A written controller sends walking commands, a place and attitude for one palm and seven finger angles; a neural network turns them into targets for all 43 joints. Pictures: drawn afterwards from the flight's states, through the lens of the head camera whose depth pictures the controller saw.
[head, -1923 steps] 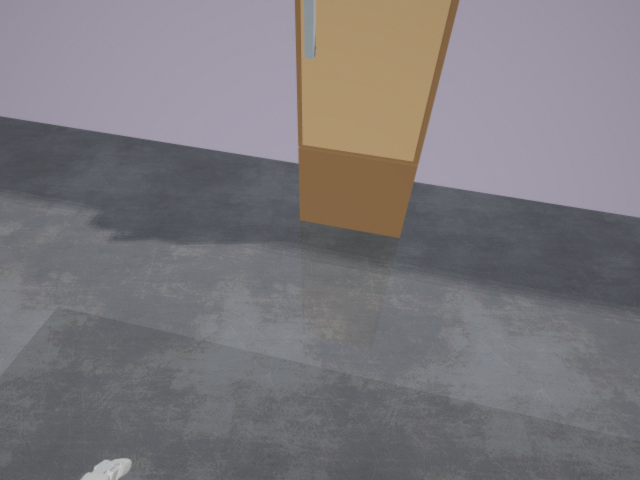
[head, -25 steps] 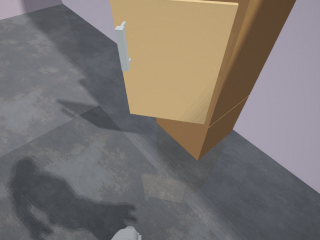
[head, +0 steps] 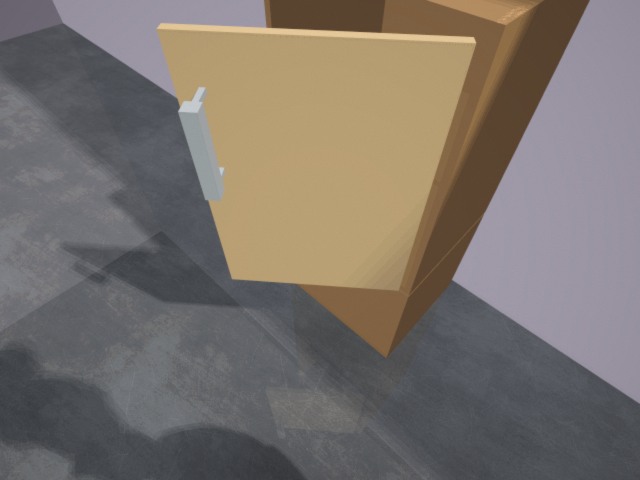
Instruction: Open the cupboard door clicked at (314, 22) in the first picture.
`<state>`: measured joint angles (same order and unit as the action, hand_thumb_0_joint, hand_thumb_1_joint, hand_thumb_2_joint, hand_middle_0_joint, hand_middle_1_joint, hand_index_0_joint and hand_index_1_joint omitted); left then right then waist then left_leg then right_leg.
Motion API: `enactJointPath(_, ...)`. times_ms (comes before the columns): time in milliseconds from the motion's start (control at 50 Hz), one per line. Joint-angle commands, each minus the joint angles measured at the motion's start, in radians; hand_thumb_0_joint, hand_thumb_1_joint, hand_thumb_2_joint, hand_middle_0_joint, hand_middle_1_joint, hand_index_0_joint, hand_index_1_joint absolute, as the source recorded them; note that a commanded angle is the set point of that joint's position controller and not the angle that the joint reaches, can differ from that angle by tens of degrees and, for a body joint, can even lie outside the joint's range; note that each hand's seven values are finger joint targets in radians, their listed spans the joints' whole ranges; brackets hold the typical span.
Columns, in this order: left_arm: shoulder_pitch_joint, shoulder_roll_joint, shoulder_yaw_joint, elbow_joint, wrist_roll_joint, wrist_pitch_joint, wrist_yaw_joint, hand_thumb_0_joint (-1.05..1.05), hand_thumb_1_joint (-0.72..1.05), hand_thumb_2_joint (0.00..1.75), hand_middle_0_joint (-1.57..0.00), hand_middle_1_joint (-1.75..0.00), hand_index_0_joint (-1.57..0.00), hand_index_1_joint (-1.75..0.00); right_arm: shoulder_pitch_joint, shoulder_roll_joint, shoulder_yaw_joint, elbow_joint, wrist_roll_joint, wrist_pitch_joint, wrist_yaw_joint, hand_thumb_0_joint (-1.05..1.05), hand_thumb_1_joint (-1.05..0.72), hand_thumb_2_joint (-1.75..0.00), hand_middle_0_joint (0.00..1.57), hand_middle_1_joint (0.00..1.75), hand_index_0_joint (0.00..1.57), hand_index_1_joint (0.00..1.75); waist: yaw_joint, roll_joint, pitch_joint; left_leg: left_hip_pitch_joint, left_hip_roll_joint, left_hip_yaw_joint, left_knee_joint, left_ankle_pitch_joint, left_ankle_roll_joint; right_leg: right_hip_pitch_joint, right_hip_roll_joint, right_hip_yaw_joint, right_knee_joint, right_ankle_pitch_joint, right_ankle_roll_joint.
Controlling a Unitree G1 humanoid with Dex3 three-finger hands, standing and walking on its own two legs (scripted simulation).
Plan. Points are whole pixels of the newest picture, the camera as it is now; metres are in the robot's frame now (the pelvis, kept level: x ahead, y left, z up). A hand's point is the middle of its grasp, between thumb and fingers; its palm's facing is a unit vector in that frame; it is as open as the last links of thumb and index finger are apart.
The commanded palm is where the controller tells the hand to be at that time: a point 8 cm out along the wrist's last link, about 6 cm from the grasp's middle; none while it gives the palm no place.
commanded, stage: come to a stop and stand still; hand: left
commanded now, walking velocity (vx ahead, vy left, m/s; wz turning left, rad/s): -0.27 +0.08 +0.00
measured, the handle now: (208, 146) +0.56 +0.21 +0.09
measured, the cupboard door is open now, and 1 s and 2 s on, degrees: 39 39 39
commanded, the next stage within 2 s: look again from close up in 1.28 s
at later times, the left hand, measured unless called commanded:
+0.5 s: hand out of the picture +0.01 +0.23 -0.17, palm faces +0.09 -0.98 -0.18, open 7.3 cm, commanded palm none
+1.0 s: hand out of the picture -0.05 +0.18 -0.16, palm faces +0.03 -0.99 -0.16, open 7.3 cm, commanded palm none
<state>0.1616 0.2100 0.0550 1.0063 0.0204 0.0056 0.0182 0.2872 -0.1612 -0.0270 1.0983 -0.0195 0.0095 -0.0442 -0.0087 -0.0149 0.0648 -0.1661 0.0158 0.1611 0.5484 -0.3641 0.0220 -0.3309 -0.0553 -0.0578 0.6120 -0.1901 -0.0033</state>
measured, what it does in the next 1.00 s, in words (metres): steps on the spot: left foot, then right foot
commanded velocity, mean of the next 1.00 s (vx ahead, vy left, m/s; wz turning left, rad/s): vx -0.03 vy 0.02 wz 0.00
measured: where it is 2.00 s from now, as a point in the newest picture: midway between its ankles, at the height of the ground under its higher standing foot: outside the picture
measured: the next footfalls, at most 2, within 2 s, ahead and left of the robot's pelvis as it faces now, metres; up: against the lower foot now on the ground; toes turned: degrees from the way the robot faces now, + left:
left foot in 0.28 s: +0.01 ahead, +0.13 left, +0.00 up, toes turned +4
right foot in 0.60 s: -0.04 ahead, -0.10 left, +0.00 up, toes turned -4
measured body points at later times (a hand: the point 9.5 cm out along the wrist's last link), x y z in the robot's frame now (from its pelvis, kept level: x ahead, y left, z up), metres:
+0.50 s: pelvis -0.02 +0.04 +0.01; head +0.00 +0.06 +0.46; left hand +0.01 +0.28 -0.15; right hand +0.03 -0.19 -0.13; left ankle -0.03 +0.13 -0.73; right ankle -0.06 -0.11 -0.69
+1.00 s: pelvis -0.05 +0.02 +0.01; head -0.04 +0.02 +0.46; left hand -0.05 +0.23 -0.15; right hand -0.08 -0.20 -0.15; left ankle -0.03 +0.13 -0.73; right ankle -0.08 -0.10 -0.73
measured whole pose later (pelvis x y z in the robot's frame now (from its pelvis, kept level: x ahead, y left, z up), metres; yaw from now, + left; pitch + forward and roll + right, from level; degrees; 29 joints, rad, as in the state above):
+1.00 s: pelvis -0.05 +0.02 +0.01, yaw +0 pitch -1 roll +0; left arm 0.28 0.13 0.00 1.13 0.00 0.00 0.03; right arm 0.31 -0.15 -0.01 1.16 -0.02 0.01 -0.03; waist -0.01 -0.01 0.04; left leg -0.19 0.02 0.07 0.41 -0.20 0.01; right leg -0.12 -0.01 -0.01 0.41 -0.27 0.00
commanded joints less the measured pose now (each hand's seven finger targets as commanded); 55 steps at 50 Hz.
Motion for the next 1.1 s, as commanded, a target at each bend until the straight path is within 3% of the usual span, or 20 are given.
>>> enactJointPath(0, 0.139, 0.165, 0.015, -0.004, -0.002, -0.005, 0.012, 0.00, 0.90, 0.90, -0.20, -0.30, -0.20, -0.30, 0.060, -0.069, -0.035, -0.057, 0.024, 0.015, 0.004, 0.00, -0.90, -0.90, 0.20, 0.30, 0.20, 0.30, 0.013, -0.170, -0.109, -0.156, -0.012, -0.056, 0.272, -0.170, -0.059, 0.185, -0.336, 0.236, -0.168, 0.866, -0.227)
enactJointPath(20, 0.128, 0.156, 0.020, -0.005, -0.001, -0.007, 0.022, 0.00, 0.90, 0.90, -0.20, -0.30, -0.20, -0.30, 0.042, -0.059, -0.035, -0.063, 0.026, 0.028, 0.001, 0.00, -0.90, -0.90, 0.20, 0.30, 0.20, 0.30, 0.023, -0.229, -0.133, -0.168, -0.007, -0.101, 0.393, -0.263, -0.052, 0.189, -0.337, 0.260, -0.198, 0.875, -0.256)
enactJointPath(80, 0.068, 0.146, 0.025, -0.035, -0.001, -0.001, 0.037, 0.00, 0.90, 0.90, -0.20, -0.30, -0.20, -0.30, -0.019, -0.078, -0.038, -0.078, 0.023, 0.038, 0.005, 0.00, -0.90, -0.90, 0.20, 0.30, 0.20, 0.30, 0.032, -0.179, -0.136, -0.274, -0.005, -0.175, 0.536, -0.260, -0.060, 0.241, -0.313, 0.219, -0.190, 0.863, -0.244)
enactJointPath(180, 0.008, 0.149, 0.035, -0.063, 0.006, 0.004, 0.031, 0.00, 0.90, 0.90, -0.20, -0.30, -0.20, -0.30, 0.022, -0.051, -0.031, -0.070, 0.016, 0.034, 0.020, 0.00, -0.90, -0.90, 0.20, 0.30, 0.20, 0.30, 0.006, -0.139, -0.160, -0.166, -0.009, -0.119, 0.206, -0.098, -0.079, 0.206, -0.240, 0.155, -0.174, 0.596, -0.177)
enactJointPath(220, 0.005, 0.138, 0.033, -0.054, 0.002, 0.007, 0.025, 0.00, 0.90, 0.90, -0.20, -0.30, -0.20, -0.30, 0.072, -0.047, -0.031, -0.052, 0.014, 0.023, 0.022, 0.00, -0.90, -0.90, 0.20, 0.30, 0.20, 0.30, -0.016, -0.134, -0.159, -0.040, -0.012, -0.104, -0.050, 0.089, -0.072, 0.148, -0.193, 0.126, -0.116, 0.406, -0.113)
enactJointPath(240, 0.011, 0.110, 0.026, -0.059, -0.008, 0.012, 0.020, 0.00, 0.90, 0.90, -0.20, -0.30, -0.20, -0.30, 0.093, -0.076, -0.034, -0.050, 0.010, 0.015, 0.023, 0.00, -0.90, -0.90, 0.20, 0.30, 0.20, 0.30, -0.021, -0.045, -0.156, 0.038, 0.032, -0.136, -0.153, 0.195, -0.056, 0.076, -0.148, 0.096, -0.058, 0.250, -0.066)
enactJointPath(260, 0.040, 0.053, 0.018, -0.071, -0.016, 0.021, 0.014, 0.00, 0.90, 0.90, -0.20, -0.30, -0.20, -0.30, 0.065, -0.148, -0.046, -0.076, 0.000, 0.002, 0.021, 0.00, -0.90, -0.90, 0.20, 0.30, 0.20, 0.30, -0.002, 0.196, -0.140, 0.031, 0.218, -0.370, -0.235, 0.353, 0.015, -0.038, -0.038, 0.024, 0.037, -0.059, 0.001)
enactJointPath(280, 0.025, 0.035, 0.011, -0.081, -0.018, 0.029, 0.016, 0.00, 0.90, 0.90, -0.20, -0.30, -0.20, -0.30, 0.011, -0.195, -0.054, -0.110, -0.010, 0.005, 0.010, 0.00, -0.90, -0.90, 0.20, 0.30, 0.20, 0.30, -0.002, 0.315, -0.095, -0.067, 0.340, -0.455, -0.270, 0.506, 0.118, -0.053, 0.013, 0.020, 0.162, -0.338, 0.027)
enactJointPath(300, 0.007, 0.047, 0.015, -0.083, -0.015, 0.035, 0.017, 0.00, 0.90, 0.90, -0.20, -0.30, -0.20, -0.30, -0.029, -0.190, -0.048, -0.128, -0.017, 0.006, 0.004, 0.00, -0.90, -0.90, 0.20, 0.30, 0.20, 0.30, -0.001, 0.228, -0.077, -0.159, 0.344, -0.412, -0.275, 0.416, 0.167, 0.002, 0.011, 0.075, 0.270, -0.359, 0.014)
enactJointPath(340, 0.004, 0.042, 0.018, -0.057, -0.002, 0.048, 0.012, 0.00, 0.90, 0.90, -0.20, -0.30, -0.20, -0.30, -0.061, -0.157, -0.034, -0.129, -0.016, -0.006, -0.008, 0.00, -0.90, -0.90, 0.20, 0.30, 0.20, 0.30, 0.014, 0.196, 0.001, -0.163, 0.277, -0.369, -0.270, 0.473, 0.144, -0.058, 0.016, 0.106, 0.364, -0.303, 0.009)
enactJointPath(380, 0.038, 0.031, 0.015, -0.034, -0.006, 0.041, 0.009, 0.00, 0.90, 0.90, -0.20, -0.30, -0.20, -0.30, -0.068, -0.141, -0.026, -0.124, -0.012, -0.013, -0.010, 0.00, -0.90, -0.90, 0.20, 0.30, 0.20, 0.30, 0.027, 0.169, -0.013, -0.088, 0.244, -0.302, -0.240, 0.549, 0.136, -0.062, 0.017, 0.101, 0.342, -0.271, 0.013)
enactJointPath(500, 0.079, 0.023, -0.006, -0.004, -0.013, 0.016, 0.007, 0.00, 0.90, 0.90, -0.20, -0.30, -0.20, -0.30, -0.005, -0.155, -0.033, -0.077, 0.002, -0.019, -0.005, 0.00, -0.90, -0.90, 0.20, 0.30, 0.20, 0.30, 0.005, 0.135, -0.118, 0.103, 0.217, -0.267, -0.178, 0.645, 0.120, 0.073, 0.023, 0.032, -0.044, -0.184, 0.021)
enactJointPath(540, 0.134, 0.044, -0.007, 0.023, -0.012, 0.001, 0.011, 0.00, 0.90, 0.90, -0.20, -0.30, -0.20, -0.30, -0.016, -0.139, -0.029, -0.069, 0.014, -0.020, 0.000, 0.00, -0.90, -0.90, 0.20, 0.30, 0.20, 0.30, 0.019, 0.080, -0.118, 0.053, 0.159, -0.244, -0.128, 0.533, 0.060, 0.185, 0.005, 0.078, -0.252, 0.037, 0.005)
enactJointPath(560, 0.136, 0.070, -0.008, 0.033, -0.009, -0.008, 0.016, 0.00, 0.90, 0.90, -0.20, -0.30, -0.20, -0.30, -0.023, -0.115, -0.027, -0.074, 0.020, -0.019, 0.003, 0.00, -0.90, -0.90, 0.20, 0.30, 0.20, 0.30, 0.005, 0.008, -0.097, 0.006, 0.109, -0.208, -0.110, 0.405, 0.016, 0.196, -0.056, 0.159, -0.268, 0.154, -0.021)
enactJointPath(600, 0.089, 0.095, -0.019, 0.033, -0.012, -0.011, 0.013, 0.00, 0.90, 0.90, -0.20, -0.30, -0.20, -0.30, -0.019, -0.091, -0.017, -0.062, 0.018, -0.011, 0.016, 0.00, -0.90, -0.90, 0.20, 0.30, 0.20, 0.30, -0.023, -0.043, -0.026, 0.020, 0.052, -0.173, -0.156, 0.175, -0.019, 0.069, -0.131, 0.181, -0.298, 0.035, -0.058)
enactJointPath(620, 0.091, 0.078, -0.021, 0.035, -0.010, -0.010, 0.012, 0.00, 0.90, 0.90, -0.20, -0.30, -0.20, -0.30, -0.014, -0.085, -0.016, -0.055, 0.012, -0.013, 0.020, 0.00, -0.90, -0.90, 0.20, 0.30, 0.20, 0.30, -0.021, 0.006, -0.013, 0.034, 0.055, -0.182, -0.174, 0.252, -0.012, 0.062, -0.095, 0.151, -0.271, 0.054, -0.047)
enactJointPath(640, 0.116, 0.065, -0.023, 0.049, -0.009, -0.017, 0.015, 0.00, 0.90, 0.90, -0.20, -0.30, -0.20, -0.30, -0.013, -0.096, -0.017, -0.042, 0.007, -0.015, 0.016, 0.00, -0.90, -0.90, 0.20, 0.30, 0.20, 0.30, -0.012, -0.064, -0.052, 0.055, 0.076, -0.188, -0.151, 0.332, -0.005, 0.100, -0.058, 0.141, -0.247, 0.127, -0.034)
enactJointPath(680, 0.131, 0.054, -0.032, 0.061, -0.013, -0.020, 0.018, 0.00, 0.90, 0.90, -0.20, -0.30, -0.20, -0.30, -0.007, -0.112, -0.017, -0.030, 0.012, -0.019, 0.015, 0.00, -0.90, -0.90, 0.20, 0.30, 0.20, 0.30, -0.009, -0.086, -0.072, 0.067, 0.085, -0.187, -0.164, 0.308, -0.001, 0.125, -0.061, 0.130, -0.264, 0.099, -0.024)
enactJointPath(820, 0.148, 0.042, -0.036, 0.082, -0.013, -0.014, 0.018, 0.00, 0.90, 0.90, -0.20, -0.30, -0.20, -0.30, 0.015, -0.085, -0.001, 0.016, 0.007, -0.009, 0.018, 0.00, -0.90, -0.90, 0.20, 0.30, 0.20, 0.30, -0.001, -0.017, 0.068, -0.012, 0.069, -0.185, -0.229, 0.123, -0.009, 0.068, -0.045, 0.138, -0.326, -0.111, -0.029)
enactJointPath(1080, 0.191, 0.008, -0.036, 0.109, -0.017, -0.024, 0.022, 0.00, 0.90, 0.90, -0.20, -0.30, -0.20, -0.30, 0.073, -0.057, 0.004, 0.048, 0.006, -0.022, 0.006, 0.00, -0.90, -0.90, 0.20, 0.30, 0.20, 0.30, 0.003, 0.008, 0.005, 0.011, 0.079, -0.182, -0.206, 0.233, -0.010, 0.125, -0.047, 0.132, -0.304, -0.001, -0.034)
